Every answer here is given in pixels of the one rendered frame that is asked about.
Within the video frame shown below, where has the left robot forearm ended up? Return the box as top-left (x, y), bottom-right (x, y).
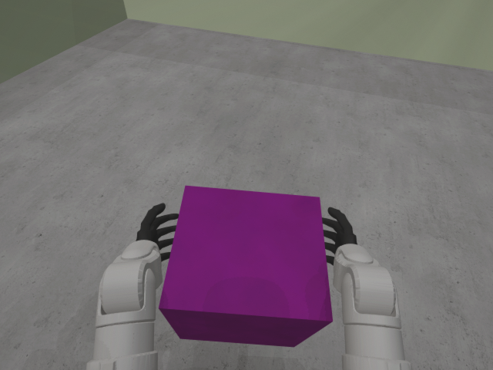
top-left (86, 240), bottom-right (163, 370)

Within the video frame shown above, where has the carton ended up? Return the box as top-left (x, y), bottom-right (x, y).
top-left (159, 186), bottom-right (333, 347)

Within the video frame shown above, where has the robot right hand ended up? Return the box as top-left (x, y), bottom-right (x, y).
top-left (322, 207), bottom-right (357, 266)

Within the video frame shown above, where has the right robot forearm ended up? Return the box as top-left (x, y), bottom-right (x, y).
top-left (333, 244), bottom-right (412, 370)

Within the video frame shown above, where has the robot left hand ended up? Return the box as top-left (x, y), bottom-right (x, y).
top-left (136, 203), bottom-right (179, 262)

